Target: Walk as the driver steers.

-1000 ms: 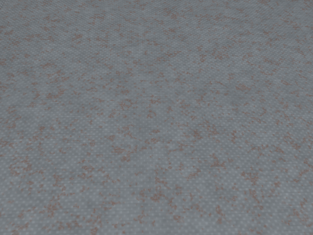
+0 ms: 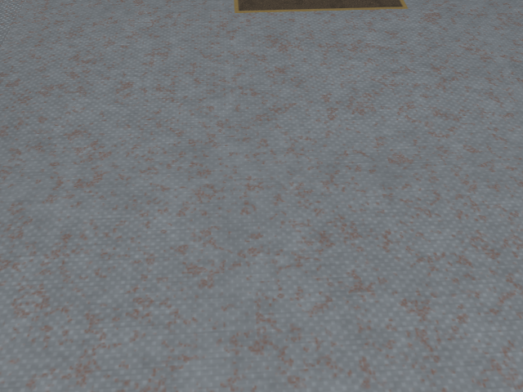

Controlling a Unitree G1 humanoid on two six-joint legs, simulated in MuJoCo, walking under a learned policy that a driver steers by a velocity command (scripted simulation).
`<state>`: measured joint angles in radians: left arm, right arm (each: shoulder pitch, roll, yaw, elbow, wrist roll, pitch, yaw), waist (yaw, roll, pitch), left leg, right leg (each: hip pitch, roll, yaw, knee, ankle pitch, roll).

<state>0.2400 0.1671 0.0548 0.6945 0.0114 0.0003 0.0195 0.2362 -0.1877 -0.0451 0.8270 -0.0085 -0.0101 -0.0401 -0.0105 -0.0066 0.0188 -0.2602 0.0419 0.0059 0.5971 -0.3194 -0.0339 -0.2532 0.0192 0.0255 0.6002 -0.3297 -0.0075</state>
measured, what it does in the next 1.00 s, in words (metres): walks ahead: right foot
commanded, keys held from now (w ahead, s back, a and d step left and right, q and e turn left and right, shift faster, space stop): no key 0.02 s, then w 0.60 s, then w+q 0.06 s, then no key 0.32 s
